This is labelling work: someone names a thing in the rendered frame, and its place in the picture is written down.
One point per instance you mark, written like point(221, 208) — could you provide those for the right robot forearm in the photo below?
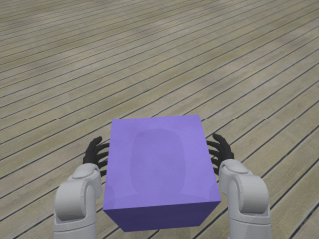
point(248, 201)

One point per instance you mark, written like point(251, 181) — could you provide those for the robot left hand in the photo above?
point(92, 156)

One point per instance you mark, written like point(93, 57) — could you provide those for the carton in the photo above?
point(159, 174)

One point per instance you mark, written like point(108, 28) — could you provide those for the robot right hand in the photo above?
point(223, 154)

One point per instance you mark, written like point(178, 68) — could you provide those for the left robot forearm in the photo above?
point(74, 212)

